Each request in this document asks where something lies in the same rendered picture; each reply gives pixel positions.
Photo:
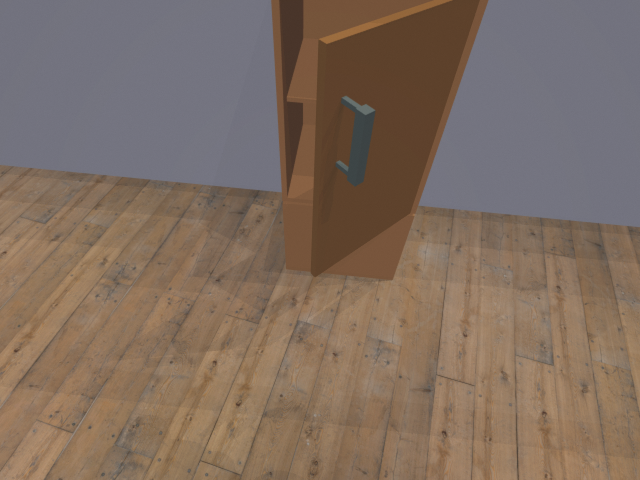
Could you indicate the cupboard door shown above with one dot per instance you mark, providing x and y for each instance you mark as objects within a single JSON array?
[{"x": 403, "y": 66}]

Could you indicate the handle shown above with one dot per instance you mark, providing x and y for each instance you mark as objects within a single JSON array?
[{"x": 362, "y": 131}]

